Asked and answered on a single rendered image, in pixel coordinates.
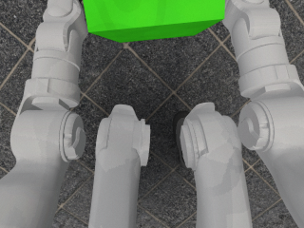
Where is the robot left forearm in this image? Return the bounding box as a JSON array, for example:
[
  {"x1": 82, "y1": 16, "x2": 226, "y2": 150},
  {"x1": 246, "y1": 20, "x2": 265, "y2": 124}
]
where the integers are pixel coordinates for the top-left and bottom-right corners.
[{"x1": 10, "y1": 0, "x2": 88, "y2": 155}]

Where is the robot right foot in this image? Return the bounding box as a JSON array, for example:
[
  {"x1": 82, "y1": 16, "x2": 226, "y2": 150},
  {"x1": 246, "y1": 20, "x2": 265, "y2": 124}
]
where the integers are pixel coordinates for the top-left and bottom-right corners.
[{"x1": 172, "y1": 111, "x2": 192, "y2": 171}]

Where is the right robot upper arm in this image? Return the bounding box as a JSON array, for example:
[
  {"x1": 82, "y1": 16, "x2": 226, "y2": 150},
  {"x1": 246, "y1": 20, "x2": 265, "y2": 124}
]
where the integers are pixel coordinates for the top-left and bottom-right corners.
[{"x1": 237, "y1": 96, "x2": 304, "y2": 228}]

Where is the carton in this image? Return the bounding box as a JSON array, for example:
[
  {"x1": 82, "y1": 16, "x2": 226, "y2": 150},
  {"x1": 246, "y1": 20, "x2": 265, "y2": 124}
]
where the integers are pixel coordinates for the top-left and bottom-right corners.
[{"x1": 83, "y1": 0, "x2": 225, "y2": 43}]

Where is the left robot upper arm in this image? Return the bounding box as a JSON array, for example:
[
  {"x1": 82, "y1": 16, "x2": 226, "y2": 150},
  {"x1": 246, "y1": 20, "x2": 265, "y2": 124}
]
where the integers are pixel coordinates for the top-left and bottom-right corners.
[{"x1": 0, "y1": 110, "x2": 86, "y2": 228}]

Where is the left robot shin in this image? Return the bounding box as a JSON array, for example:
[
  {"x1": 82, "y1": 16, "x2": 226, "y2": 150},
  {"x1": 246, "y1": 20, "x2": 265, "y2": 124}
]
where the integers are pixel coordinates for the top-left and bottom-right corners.
[{"x1": 95, "y1": 104, "x2": 139, "y2": 159}]

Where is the robot right forearm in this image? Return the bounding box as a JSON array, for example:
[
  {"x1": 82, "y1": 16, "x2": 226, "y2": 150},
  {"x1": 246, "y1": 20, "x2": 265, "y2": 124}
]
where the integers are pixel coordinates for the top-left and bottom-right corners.
[{"x1": 221, "y1": 0, "x2": 304, "y2": 101}]

